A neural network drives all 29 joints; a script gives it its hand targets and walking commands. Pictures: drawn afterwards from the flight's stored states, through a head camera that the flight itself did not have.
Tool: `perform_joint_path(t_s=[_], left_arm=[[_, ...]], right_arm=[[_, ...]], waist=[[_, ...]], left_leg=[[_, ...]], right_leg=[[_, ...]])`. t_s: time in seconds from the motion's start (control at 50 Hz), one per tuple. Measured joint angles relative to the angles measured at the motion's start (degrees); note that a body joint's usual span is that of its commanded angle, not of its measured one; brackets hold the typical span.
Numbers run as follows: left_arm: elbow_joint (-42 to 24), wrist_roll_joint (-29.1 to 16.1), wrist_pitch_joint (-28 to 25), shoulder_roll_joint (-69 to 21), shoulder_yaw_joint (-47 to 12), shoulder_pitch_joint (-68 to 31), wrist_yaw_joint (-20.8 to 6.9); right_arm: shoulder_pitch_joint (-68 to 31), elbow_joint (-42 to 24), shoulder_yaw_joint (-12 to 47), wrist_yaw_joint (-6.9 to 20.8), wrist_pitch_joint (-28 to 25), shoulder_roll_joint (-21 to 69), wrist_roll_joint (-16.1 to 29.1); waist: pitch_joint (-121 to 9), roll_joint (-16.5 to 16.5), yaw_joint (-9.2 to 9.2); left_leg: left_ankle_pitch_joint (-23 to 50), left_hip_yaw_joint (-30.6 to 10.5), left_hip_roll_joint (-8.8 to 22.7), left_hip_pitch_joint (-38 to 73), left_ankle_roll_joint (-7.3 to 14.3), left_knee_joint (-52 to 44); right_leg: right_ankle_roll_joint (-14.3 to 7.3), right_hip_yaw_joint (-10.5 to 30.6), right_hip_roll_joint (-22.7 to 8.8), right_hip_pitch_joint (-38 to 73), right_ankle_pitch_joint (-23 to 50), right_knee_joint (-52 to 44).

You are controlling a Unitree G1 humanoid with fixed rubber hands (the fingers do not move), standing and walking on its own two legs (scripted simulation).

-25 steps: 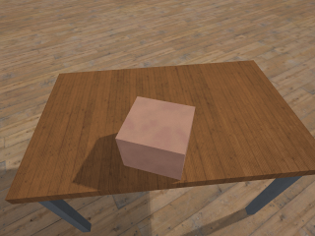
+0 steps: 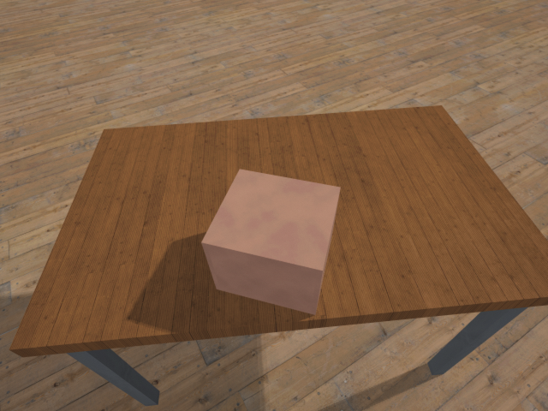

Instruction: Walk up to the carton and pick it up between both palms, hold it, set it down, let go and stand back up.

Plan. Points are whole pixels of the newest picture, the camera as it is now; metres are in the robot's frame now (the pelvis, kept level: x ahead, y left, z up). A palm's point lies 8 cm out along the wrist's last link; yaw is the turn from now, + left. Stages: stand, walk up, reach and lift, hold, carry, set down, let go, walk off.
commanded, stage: stand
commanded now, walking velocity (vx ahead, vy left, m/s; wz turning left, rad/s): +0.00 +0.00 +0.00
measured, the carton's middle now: (276, 239) +0.42 +0.02 -0.04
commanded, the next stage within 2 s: none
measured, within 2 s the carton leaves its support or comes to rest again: neither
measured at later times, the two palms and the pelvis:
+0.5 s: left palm out of the picture +0.05 +0.26 -0.11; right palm out of the picture +0.05 -0.26 -0.12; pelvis +0.01 +0.00 +0.00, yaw +0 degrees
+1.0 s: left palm out of the picture +0.03 +0.26 -0.12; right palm out of the picture +0.03 -0.26 -0.12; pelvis +0.00 +0.00 +0.00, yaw +0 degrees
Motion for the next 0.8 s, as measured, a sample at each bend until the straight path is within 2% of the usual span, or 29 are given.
perform_joint_path(t_s=[0.8], left_arm=[[3.9,-0.1,0.2,-0.3,0.2,-0.6,0.4]], right_arm=[[0.2,3.0,0.0,-0.6,0.0,0.3,0.1]], waist=[[0.2,-0.1,0.04]], left_leg=[[0.5,-0.6,-0.2,1.2,-0.1,-1.5]], right_leg=[[0.0,-0.1,-0.1,1.2,0.2,-1.3]])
